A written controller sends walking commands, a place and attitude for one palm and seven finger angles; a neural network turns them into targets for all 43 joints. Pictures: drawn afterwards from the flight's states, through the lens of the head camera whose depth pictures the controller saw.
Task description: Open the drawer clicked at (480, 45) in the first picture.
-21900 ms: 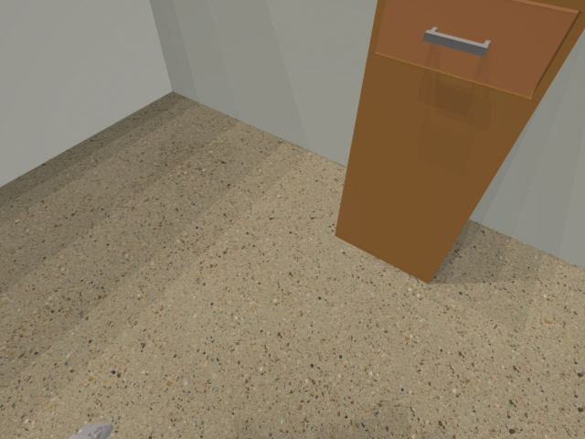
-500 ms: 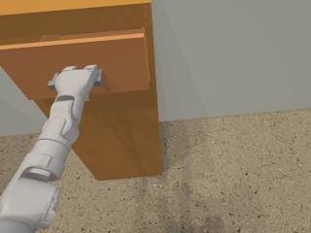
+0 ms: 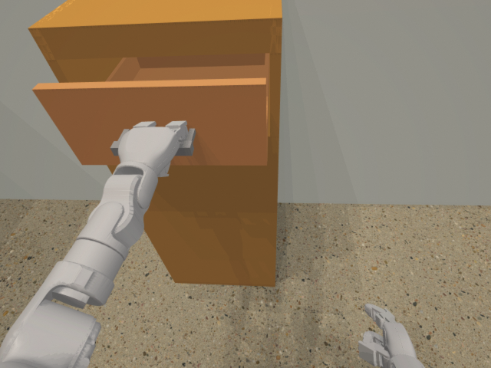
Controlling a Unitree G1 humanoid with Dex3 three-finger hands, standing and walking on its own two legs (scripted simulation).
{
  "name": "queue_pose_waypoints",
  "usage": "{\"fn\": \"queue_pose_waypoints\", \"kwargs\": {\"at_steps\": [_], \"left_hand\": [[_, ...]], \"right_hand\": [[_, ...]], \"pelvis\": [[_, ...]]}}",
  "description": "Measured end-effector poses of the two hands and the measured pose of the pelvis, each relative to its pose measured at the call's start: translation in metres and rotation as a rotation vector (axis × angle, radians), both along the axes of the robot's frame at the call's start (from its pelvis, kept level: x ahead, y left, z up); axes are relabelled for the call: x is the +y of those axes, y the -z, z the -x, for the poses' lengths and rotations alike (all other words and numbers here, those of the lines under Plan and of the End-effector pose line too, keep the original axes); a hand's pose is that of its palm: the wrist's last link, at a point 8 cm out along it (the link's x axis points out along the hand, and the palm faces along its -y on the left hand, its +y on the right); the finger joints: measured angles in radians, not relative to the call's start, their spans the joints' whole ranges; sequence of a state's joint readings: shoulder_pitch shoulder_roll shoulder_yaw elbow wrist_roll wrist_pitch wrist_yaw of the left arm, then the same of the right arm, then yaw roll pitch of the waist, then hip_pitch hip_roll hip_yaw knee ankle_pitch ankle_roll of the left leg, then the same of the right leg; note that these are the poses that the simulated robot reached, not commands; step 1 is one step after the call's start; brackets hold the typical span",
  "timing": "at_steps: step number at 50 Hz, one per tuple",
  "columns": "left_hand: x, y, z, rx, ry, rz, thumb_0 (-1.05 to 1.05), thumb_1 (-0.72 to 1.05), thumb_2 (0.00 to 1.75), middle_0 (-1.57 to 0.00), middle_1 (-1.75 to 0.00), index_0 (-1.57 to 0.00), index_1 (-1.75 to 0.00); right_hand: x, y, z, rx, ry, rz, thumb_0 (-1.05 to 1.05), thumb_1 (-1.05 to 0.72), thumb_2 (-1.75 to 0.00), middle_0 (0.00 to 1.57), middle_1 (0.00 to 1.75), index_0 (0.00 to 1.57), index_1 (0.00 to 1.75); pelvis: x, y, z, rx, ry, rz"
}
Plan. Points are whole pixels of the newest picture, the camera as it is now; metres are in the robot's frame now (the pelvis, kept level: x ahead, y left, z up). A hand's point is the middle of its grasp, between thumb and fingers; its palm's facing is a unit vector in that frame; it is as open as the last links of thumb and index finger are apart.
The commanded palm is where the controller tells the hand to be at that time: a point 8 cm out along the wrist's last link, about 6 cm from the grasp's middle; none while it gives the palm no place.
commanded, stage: pull the drawer open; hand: left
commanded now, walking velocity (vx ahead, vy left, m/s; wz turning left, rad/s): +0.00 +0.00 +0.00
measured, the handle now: (155, 141) +0.45 +0.20 +0.15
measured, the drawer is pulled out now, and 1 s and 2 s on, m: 0.10 0.18 0.30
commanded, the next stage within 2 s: none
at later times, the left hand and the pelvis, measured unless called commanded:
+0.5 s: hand (159, 178) +0.38 +0.18 +0.12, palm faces +0.07 -0.08 -0.99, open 5.2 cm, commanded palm +0.33 +0.18 +0.18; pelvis +0.00 +0.01 +0.00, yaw -3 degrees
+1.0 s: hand (149, 206) +0.33 +0.18 +0.12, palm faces +0.05 -0.08 -1.00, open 5.2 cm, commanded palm +0.30 +0.18 +0.18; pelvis +0.00 +0.00 +0.00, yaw +1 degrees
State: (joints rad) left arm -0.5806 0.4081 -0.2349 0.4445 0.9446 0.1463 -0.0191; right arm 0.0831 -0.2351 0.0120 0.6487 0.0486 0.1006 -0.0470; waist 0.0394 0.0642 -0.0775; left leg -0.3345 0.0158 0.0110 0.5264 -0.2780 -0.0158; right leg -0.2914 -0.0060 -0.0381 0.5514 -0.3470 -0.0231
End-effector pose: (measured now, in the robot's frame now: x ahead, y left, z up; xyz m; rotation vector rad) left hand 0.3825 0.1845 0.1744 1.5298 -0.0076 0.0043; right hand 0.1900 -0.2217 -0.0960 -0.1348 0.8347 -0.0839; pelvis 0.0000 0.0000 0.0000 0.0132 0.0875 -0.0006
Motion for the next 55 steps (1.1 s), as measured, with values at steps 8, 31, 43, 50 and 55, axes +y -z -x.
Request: {"fn": "queue_pose_waypoints", "kwargs": {"at_steps": [8,31,43,50,55], "left_hand": [[0.000,0.001,0.000,-0.008,0.012,-0.006,0.01,0.79,0.86,-0.41,-1.35,-0.42,-1.35],[0.001,0.004,0.050,-0.072,0.018,0.055,0.03,0.80,0.82,-0.35,-1.35,-0.43,-1.34],[-0.001,0.003,0.084,-0.071,-0.009,0.044,0.01,0.78,0.84,-0.38,-1.35,-0.44,-1.35],[-0.001,0.002,0.081,-0.042,-0.018,0.039,0.01,0.78,0.85,-0.40,-1.35,-0.42,-1.35],[0.000,0.001,0.081,-0.036,-0.009,0.042,0.01,0.78,0.84,-0.40,-1.35,-0.42,-1.35]], "right_hand": [[-0.013,0.019,0.046,0.124,0.047,0.012,0.01,-0.91,-0.90,0.20,0.30,0.20,0.30],[-0.013,0.005,0.031,0.028,0.070,-0.036,0.02,-0.91,-0.90,0.20,0.30,0.20,0.30],[0.027,-0.021,-0.048,-0.117,-0.115,-0.056,0.01,-0.91,-0.90,0.20,0.30,0.20,0.30],[0.036,-0.020,-0.044,-0.114,-0.139,-0.069,0.01,-0.91,-0.90,0.20,0.30,0.20,0.30],[0.027,-0.010,-0.022,-0.062,-0.117,-0.060,0.01,-0.91,-0.90,0.20,0.30,0.20,0.30]], "pelvis": [[-0.001,0.000,0.003,0.002,0.002,0.001],[0.007,-0.004,-0.003,-0.023,0.051,-0.002],[0.002,-0.003,-0.003,-0.054,-0.001,-0.002],[-0.003,-0.003,0.002,-0.063,-0.010,-0.003],[-0.005,-0.003,0.006,-0.064,-0.006,-0.003]]}}
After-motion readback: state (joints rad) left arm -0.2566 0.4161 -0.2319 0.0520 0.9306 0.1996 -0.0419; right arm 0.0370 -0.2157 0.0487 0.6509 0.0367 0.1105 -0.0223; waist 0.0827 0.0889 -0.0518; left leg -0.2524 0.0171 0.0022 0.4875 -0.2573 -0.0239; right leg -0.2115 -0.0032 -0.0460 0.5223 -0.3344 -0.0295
